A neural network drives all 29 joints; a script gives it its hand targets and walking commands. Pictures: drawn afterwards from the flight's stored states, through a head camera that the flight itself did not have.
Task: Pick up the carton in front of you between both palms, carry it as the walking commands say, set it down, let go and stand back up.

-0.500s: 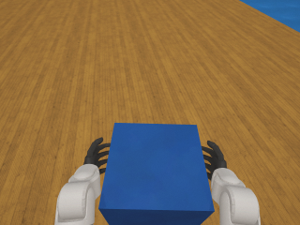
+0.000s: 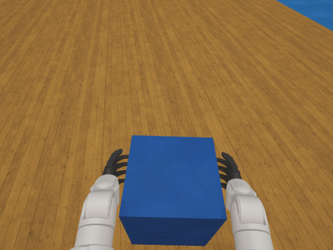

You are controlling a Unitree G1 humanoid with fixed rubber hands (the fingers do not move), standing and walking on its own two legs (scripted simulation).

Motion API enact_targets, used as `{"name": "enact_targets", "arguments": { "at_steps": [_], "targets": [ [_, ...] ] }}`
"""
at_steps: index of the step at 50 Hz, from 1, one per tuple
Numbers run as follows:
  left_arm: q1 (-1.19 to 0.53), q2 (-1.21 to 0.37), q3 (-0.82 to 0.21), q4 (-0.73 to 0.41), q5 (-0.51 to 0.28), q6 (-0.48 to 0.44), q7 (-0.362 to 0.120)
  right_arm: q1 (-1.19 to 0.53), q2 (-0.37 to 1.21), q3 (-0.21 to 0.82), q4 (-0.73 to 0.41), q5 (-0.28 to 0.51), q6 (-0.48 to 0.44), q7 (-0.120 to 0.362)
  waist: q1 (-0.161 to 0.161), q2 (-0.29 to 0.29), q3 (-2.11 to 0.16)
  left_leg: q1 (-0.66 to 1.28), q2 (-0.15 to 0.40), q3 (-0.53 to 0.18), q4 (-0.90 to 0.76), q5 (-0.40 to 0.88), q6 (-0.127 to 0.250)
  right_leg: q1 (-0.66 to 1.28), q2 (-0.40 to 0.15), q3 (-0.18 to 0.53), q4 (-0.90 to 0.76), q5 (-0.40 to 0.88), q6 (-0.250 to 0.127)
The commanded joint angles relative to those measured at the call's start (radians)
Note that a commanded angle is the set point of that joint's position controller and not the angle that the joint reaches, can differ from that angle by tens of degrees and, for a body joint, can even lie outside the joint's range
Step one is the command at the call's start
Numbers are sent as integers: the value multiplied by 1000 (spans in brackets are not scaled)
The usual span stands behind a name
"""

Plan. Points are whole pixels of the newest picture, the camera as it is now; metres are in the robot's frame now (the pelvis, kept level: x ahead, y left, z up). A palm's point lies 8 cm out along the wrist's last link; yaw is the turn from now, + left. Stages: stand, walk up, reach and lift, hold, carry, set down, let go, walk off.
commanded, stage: carry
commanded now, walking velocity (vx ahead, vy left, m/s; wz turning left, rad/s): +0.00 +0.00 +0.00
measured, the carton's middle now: (170, 193) +0.28 +0.00 -0.05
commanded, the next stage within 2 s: hold in 0.72 s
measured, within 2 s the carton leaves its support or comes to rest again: neither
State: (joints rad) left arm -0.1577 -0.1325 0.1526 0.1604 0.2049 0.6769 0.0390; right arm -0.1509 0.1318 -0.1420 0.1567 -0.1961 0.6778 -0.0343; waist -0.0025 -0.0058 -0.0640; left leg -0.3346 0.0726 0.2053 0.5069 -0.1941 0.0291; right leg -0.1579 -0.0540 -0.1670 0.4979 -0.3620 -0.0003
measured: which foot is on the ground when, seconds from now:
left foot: down 0.00-1.00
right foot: down 0.00-1.00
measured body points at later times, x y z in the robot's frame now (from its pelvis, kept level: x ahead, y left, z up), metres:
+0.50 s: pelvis -0.01 -0.01 +0.00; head -0.02 +0.00 +0.45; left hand +0.28 +0.15 +0.03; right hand +0.28 -0.16 +0.03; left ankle +0.05 +0.10 -0.73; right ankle -0.06 -0.10 -0.73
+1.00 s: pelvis -0.03 -0.01 +0.01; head -0.05 +0.01 +0.46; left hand +0.27 +0.11 +0.03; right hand +0.23 -0.19 +0.03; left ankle +0.04 +0.12 -0.73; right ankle -0.06 -0.11 -0.73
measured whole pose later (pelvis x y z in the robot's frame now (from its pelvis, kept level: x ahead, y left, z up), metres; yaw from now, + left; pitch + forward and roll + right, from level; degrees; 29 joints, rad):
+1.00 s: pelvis -0.03 -0.01 +0.01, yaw -6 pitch -7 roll +0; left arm -0.16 -0.13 0.13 0.11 0.23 0.72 0.03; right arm -0.15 0.13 -0.15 0.14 -0.20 0.68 -0.01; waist -0.01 -0.04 0.08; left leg -0.13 0.03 0.03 0.37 -0.12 -0.02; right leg -0.03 0.02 -0.01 0.40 -0.26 -0.02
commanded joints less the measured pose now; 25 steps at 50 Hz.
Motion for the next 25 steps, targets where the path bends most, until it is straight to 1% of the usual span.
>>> {"name": "enact_targets", "arguments": {
  "at_steps": [1,4,8,15,25],
  "targets": [
    [-453,-776,-567,-106,-208,-47,-199,-462,783,556,-106,202,-51,191,1,9,-240,182,101,-116,-44,228,6,-31,-103,86,-87,220,-17],
    [-440,-831,-604,-145,-232,-9,-210,-449,839,592,-143,224,-14,203,0,10,-260,184,102,-114,-36,253,6,-25,-102,87,-78,240,-16],
    [-401,-821,-569,-122,-215,29,-216,-408,828,557,-125,206,25,208,1,7,-258,175,104,-114,-30,270,5,-30,-101,90,-73,258,-15],
    [-440,-844,-565,-118,-220,30,-224,-445,851,552,-120,211,26,215,1,9,-228,156,103,-118,-43,226,-1,-53,-102,97,-85,228,-20],
    [-439,-854,-568,-118,-223,32,-227,-447,861,560,-121,216,29,219,1,8,-249,162,104,-116,-38,239,-3,-49,-101,97,-76,243,-24]
  ]
}}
